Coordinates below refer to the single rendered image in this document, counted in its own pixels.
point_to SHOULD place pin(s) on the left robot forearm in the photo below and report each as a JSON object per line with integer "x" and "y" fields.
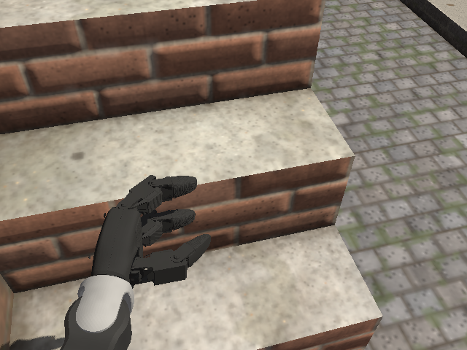
{"x": 100, "y": 318}

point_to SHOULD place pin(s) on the robot left hand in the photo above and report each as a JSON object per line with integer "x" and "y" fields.
{"x": 119, "y": 249}

